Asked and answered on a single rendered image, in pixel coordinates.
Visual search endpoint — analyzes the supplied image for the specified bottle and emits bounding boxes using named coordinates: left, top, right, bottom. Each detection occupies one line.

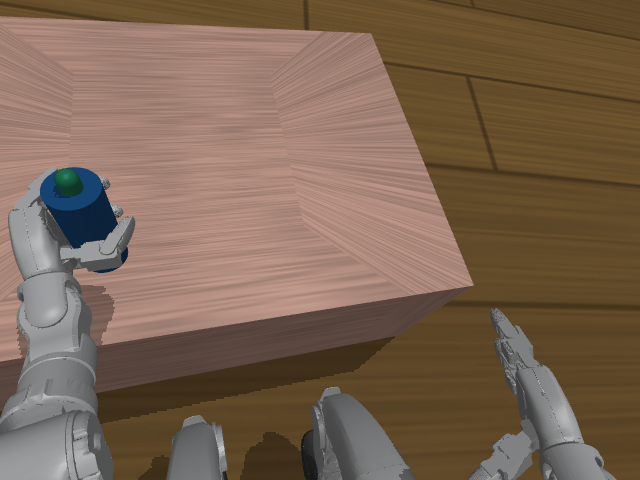
left=40, top=167, right=128, bottom=273

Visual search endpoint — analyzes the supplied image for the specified left robot hand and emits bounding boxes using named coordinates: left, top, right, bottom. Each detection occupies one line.
left=8, top=167, right=135, bottom=281

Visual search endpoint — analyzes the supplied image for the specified right robot arm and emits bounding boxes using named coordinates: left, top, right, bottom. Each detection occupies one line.
left=539, top=442, right=616, bottom=480

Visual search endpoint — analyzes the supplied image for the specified right robot hand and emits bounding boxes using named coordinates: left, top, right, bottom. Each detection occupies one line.
left=467, top=308, right=585, bottom=480

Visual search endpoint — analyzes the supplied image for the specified right robot foot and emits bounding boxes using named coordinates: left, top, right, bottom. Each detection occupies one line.
left=301, top=430, right=318, bottom=480

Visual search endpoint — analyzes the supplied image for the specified left robot arm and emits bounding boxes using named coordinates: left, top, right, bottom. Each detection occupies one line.
left=0, top=271, right=114, bottom=480

